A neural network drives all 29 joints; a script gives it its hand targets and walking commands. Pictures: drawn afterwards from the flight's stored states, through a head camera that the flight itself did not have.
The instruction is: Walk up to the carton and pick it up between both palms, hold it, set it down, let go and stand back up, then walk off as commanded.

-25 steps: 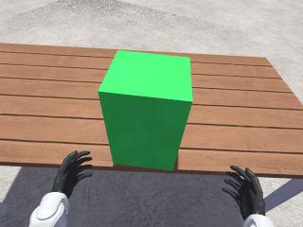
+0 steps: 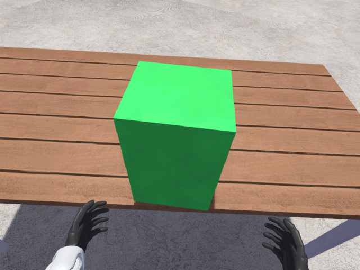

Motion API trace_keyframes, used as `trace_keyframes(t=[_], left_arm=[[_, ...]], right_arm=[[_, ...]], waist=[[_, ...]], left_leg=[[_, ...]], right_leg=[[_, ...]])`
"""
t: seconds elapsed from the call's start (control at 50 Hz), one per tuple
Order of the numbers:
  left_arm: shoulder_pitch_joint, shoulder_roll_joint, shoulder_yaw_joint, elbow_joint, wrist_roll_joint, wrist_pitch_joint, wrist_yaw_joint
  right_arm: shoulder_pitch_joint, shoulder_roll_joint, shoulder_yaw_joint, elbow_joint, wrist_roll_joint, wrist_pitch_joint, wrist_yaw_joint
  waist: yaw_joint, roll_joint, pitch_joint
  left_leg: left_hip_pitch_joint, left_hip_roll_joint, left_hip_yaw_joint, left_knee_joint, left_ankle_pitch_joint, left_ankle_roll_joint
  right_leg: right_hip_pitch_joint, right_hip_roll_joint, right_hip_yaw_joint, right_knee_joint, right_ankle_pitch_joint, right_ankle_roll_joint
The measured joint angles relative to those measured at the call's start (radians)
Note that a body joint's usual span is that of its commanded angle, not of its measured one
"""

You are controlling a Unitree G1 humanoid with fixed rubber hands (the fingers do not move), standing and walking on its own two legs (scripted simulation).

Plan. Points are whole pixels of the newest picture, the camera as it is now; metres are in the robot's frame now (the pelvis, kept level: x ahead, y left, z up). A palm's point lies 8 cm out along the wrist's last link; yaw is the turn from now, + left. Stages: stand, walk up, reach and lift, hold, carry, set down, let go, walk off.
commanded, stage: set down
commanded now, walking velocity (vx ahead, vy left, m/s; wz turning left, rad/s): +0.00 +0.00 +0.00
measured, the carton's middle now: (177, 143) +0.38 +0.04 +0.09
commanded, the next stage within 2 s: let go in 0.36 s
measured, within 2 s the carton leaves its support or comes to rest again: neither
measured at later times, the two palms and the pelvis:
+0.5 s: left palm (82, 262) +0.17 +0.23 -0.06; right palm out of the picture +0.16 -0.19 -0.05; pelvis +0.00 +0.00 +0.00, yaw +0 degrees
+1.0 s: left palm out of the picture +0.11 +0.27 -0.10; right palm out of the picture +0.14 -0.21 -0.09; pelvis +0.00 +0.00 +0.00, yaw +1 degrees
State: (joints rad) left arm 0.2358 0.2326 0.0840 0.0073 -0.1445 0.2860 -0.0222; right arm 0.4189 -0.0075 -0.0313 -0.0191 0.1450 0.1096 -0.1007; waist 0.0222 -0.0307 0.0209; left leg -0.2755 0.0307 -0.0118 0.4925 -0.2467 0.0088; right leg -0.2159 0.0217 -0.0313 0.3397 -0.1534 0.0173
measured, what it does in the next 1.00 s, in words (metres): stands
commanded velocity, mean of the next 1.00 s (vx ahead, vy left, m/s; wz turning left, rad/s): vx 0.00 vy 0.00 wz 0.00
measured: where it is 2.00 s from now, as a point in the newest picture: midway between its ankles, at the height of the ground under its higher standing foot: outside the picture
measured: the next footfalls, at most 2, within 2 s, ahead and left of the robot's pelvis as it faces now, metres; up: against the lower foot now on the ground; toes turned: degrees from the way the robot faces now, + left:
none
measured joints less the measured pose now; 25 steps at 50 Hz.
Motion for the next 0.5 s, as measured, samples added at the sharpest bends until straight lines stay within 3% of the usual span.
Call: trace_keyframes(t=[0.5], left_arm=[[0.02,-0.026,-0.035,0.213,0.069,-0.082,0.04]], right_arm=[[-0.108,-0.021,0.0,0.419,-0.073,-0.211,0.061]], waist=[[0.0,0.0,0.0]], left_leg=[[0.0,-0.001,0.0,0.0,-0.003,0.0]], right_leg=[[0.0,-0.001,0.0,0.0,-0.004,0.0]])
